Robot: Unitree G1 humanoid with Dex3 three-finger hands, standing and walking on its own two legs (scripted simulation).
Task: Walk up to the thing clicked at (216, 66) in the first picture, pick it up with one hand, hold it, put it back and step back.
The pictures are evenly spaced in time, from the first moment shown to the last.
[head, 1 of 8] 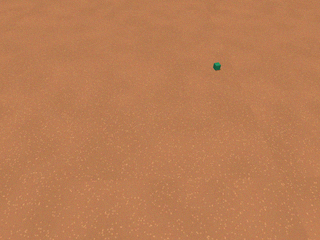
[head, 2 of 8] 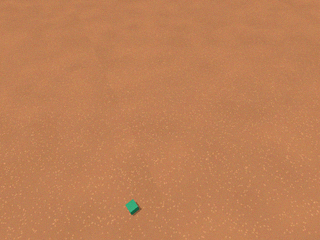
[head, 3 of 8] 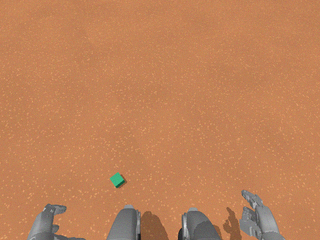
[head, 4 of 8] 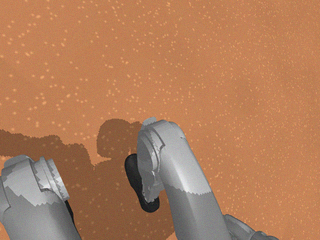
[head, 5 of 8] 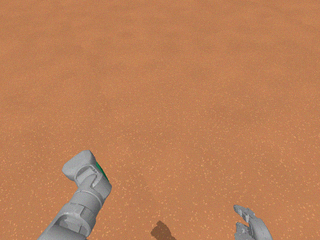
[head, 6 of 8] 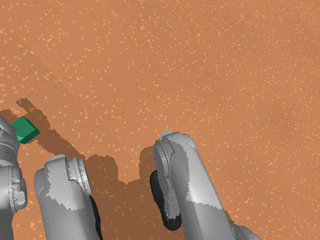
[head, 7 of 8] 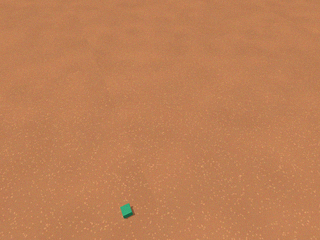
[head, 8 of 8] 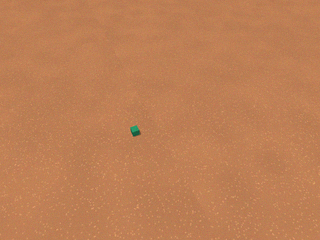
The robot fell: no
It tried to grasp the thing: yes
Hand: left
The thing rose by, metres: 0.66
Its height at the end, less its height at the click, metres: +0.00
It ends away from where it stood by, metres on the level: 0.01
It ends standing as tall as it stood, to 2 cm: yes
